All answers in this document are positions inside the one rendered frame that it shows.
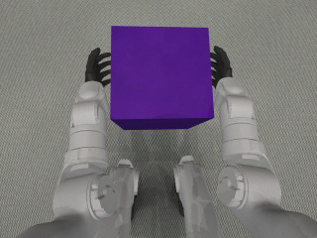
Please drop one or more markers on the robot left upper arm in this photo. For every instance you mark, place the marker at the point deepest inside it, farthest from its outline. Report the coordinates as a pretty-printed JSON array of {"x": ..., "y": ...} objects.
[{"x": 80, "y": 206}]

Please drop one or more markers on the carton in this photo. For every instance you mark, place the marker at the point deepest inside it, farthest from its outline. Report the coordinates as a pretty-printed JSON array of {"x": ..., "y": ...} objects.
[{"x": 161, "y": 77}]

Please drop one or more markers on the robot left thigh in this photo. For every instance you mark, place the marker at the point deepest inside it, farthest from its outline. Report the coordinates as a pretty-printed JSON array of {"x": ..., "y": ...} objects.
[{"x": 126, "y": 182}]

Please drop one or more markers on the robot right upper arm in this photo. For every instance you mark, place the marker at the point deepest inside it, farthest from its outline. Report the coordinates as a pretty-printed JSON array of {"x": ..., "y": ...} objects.
[{"x": 253, "y": 195}]

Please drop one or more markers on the robot left hand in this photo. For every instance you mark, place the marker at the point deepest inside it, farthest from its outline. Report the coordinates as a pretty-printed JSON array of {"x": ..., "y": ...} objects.
[{"x": 93, "y": 67}]

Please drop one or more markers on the robot left shin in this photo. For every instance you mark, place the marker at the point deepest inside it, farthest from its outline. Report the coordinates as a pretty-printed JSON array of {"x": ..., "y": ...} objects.
[{"x": 123, "y": 162}]

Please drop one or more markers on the robot left forearm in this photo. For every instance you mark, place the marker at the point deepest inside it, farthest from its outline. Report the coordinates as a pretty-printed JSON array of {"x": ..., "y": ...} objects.
[{"x": 87, "y": 152}]

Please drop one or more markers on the robot right forearm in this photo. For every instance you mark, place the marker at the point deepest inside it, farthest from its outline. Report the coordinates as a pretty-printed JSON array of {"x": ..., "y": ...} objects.
[{"x": 240, "y": 139}]

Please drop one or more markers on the robot right hand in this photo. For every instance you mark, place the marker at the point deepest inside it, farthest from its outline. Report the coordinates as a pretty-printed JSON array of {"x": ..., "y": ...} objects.
[{"x": 222, "y": 65}]

